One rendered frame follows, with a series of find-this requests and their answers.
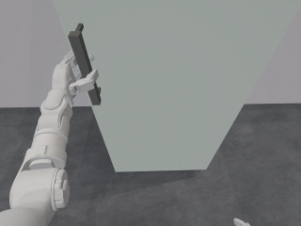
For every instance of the handle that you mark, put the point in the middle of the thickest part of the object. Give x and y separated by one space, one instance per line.
80 53

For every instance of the left robot upper arm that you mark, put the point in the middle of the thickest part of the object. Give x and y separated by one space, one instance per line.
36 196

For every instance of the robot left hand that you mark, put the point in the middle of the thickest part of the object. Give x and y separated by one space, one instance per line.
73 82

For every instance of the left robot forearm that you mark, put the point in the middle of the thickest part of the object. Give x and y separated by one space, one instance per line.
48 149

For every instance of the fridge door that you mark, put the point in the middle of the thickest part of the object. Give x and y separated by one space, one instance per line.
174 74

